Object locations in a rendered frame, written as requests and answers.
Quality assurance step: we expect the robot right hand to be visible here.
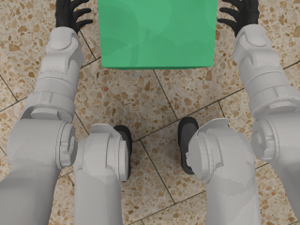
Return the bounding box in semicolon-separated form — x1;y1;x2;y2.
217;0;260;37

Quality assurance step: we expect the robot right upper arm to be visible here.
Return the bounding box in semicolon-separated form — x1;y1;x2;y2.
250;112;300;223

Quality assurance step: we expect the left robot forearm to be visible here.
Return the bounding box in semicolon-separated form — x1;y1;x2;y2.
6;26;84;165

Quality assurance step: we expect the robot left hand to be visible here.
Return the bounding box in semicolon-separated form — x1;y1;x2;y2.
55;0;93;36

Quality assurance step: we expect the right robot foot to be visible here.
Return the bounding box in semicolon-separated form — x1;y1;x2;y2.
177;116;199;175

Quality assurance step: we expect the right robot forearm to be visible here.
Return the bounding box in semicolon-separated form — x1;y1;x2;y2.
232;23;300;120

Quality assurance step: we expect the right robot thigh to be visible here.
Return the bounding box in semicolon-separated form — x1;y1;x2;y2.
192;127;262;225

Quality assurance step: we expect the robot left upper arm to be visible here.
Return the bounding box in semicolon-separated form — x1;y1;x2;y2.
0;118;78;225

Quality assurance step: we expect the carton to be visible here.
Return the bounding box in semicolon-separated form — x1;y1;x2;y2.
97;0;218;70

